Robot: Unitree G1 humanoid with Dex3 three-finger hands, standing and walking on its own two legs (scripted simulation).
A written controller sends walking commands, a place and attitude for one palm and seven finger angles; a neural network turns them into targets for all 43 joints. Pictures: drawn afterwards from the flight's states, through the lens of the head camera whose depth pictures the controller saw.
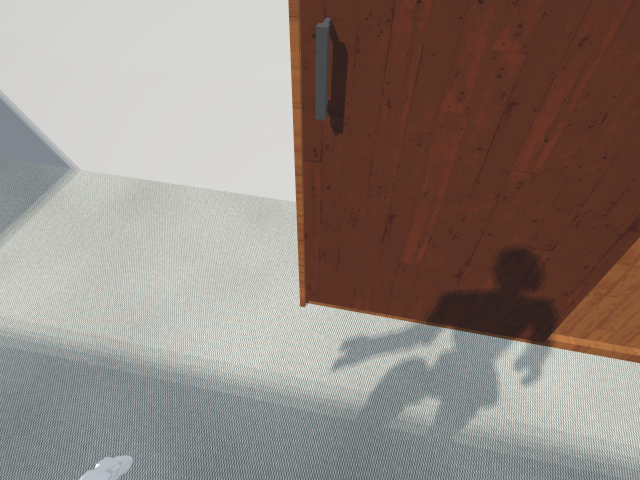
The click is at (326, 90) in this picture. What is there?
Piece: wardrobe's sliding door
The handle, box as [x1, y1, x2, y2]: [315, 18, 330, 119]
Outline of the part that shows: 330,18 325,18 322,23 318,23 316,26 315,118 324,119 326,115 328,33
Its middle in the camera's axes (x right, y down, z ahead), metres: +0.00 -0.33 +0.76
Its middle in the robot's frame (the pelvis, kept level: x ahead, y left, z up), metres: +0.81 +0.04 +0.15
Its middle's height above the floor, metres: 0.92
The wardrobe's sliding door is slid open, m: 0.00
